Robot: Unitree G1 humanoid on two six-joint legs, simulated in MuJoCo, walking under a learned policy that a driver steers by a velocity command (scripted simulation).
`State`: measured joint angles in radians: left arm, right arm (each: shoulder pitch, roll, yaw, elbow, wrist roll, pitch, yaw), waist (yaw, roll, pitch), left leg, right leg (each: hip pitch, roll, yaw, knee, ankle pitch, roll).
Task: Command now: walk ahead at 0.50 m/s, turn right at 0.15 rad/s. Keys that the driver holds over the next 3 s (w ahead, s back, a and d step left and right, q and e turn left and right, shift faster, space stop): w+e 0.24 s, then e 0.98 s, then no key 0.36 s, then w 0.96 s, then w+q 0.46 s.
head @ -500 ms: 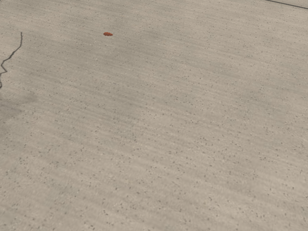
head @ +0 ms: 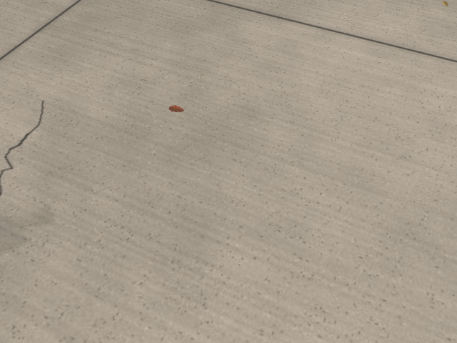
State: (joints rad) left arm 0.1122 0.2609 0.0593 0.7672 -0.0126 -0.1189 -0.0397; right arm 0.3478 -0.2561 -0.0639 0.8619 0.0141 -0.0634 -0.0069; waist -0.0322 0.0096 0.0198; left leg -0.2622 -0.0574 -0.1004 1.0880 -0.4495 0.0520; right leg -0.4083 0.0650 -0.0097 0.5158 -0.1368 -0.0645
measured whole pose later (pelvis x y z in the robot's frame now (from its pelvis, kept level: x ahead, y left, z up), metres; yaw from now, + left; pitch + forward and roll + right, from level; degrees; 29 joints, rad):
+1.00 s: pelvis +0.27 -0.03 +0.01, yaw -34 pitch +2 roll +2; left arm 0.20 0.31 0.06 0.59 0.00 0.03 0.01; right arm 0.09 -0.34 -0.08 0.81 0.00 0.01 -0.02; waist 0.00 0.03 0.05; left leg -0.54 0.01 -0.01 1.08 -0.42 -0.06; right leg -0.33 0.02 0.06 0.49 -0.20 -0.05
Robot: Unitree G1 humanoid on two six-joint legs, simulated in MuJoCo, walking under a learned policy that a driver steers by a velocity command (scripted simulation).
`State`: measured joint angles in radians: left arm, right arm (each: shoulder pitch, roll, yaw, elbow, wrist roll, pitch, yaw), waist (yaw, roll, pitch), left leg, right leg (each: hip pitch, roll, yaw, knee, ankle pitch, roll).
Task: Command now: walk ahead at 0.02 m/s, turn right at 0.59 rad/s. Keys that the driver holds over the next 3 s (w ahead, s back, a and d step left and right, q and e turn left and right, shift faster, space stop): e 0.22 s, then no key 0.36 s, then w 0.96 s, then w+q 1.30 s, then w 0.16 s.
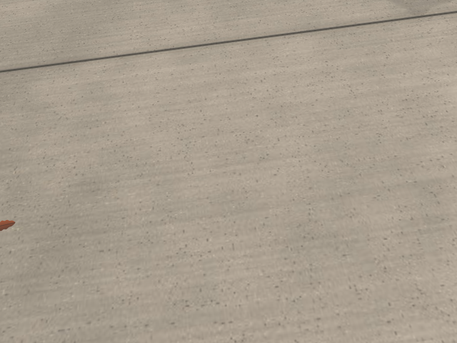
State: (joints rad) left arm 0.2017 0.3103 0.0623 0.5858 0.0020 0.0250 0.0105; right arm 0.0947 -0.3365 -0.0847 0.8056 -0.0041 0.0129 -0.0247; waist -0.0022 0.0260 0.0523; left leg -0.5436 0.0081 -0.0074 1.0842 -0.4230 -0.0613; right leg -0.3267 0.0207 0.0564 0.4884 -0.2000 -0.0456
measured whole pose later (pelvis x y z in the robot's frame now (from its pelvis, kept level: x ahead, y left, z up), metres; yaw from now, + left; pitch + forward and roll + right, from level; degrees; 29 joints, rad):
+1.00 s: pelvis +0.09 +0.04 -0.01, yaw -14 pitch +1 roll -1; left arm 0.36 0.30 0.05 0.72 -0.03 -0.03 0.01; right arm 0.24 -0.30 -0.05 0.83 0.01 -0.09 0.04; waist 0.00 -0.03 -0.01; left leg -0.26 -0.02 0.04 0.54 -0.30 0.06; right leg -0.31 -0.01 0.07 0.93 -0.45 -0.01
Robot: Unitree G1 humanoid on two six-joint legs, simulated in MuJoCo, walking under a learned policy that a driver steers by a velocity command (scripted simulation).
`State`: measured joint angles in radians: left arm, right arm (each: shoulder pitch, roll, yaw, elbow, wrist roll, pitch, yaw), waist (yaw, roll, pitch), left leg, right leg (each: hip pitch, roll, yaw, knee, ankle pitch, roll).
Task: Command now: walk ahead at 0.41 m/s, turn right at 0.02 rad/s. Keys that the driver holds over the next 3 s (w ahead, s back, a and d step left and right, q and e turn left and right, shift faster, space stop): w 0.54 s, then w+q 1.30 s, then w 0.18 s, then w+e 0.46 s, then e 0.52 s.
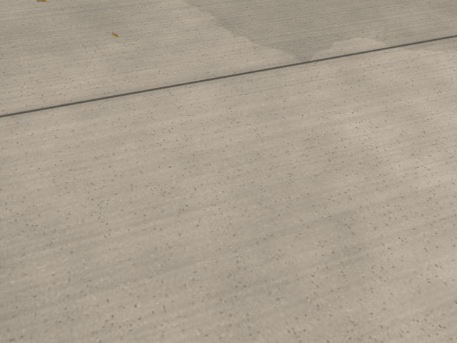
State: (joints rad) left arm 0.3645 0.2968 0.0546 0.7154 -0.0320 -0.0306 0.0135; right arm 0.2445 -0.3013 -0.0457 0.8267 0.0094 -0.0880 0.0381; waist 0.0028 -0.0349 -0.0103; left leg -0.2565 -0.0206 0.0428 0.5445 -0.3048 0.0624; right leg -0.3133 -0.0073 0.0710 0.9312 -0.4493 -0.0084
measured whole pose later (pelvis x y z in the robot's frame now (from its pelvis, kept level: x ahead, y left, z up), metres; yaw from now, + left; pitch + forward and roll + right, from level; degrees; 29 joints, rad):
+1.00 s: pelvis +0.55 +0.02 -0.02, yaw +12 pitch +2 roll -2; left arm 0.30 0.30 0.06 0.84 0.00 -0.05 0.01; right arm 0.10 -0.29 -0.05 0.66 0.02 -0.05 0.05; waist 0.04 0.01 0.06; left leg -0.53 -0.03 0.03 0.63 -0.13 0.10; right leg -0.08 -0.04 -0.11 0.83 -0.48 0.02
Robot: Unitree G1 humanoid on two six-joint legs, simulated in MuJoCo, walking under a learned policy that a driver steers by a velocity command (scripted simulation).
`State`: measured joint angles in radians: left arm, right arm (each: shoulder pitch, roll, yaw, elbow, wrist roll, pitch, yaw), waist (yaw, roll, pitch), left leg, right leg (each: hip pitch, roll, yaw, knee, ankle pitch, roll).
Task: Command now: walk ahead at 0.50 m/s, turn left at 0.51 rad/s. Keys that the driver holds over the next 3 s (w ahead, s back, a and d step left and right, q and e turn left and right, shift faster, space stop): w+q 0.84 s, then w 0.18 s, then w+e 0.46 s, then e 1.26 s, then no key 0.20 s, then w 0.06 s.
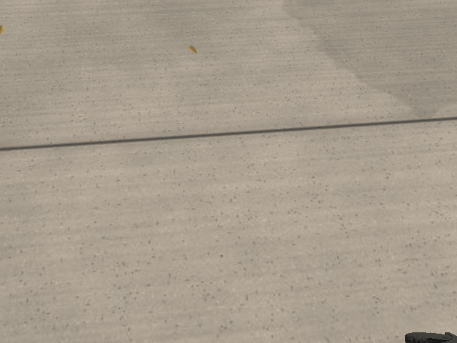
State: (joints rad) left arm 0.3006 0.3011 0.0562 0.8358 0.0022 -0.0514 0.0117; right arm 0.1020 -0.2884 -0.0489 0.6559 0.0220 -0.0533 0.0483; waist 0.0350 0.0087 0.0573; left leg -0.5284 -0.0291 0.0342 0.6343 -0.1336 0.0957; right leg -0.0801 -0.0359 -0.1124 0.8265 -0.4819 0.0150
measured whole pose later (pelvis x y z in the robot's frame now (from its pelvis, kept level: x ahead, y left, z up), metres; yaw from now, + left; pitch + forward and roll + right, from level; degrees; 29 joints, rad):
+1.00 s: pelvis +0.52 +0.12 +0.00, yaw +34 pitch +2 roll -1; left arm 0.33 0.32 0.06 0.87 -0.01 -0.06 0.00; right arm 0.07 -0.28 -0.06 0.57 0.02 -0.03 0.04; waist 0.06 0.00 0.07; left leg -0.50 -0.02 0.04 0.63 -0.16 0.09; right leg -0.07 -0.08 -0.13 0.82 -0.49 0.02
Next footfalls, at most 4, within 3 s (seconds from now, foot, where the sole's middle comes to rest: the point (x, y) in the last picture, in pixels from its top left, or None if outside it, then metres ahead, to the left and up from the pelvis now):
0.44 right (275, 336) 0.45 -0.09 -0.75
0.96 left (150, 281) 0.59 0.27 -0.75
1.50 right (179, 177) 0.98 0.23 -0.75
1.96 left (117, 156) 1.06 0.46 -0.75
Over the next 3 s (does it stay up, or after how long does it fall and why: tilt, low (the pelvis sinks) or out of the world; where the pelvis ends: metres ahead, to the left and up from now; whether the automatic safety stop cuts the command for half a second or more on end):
stays up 0.98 0.32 0.03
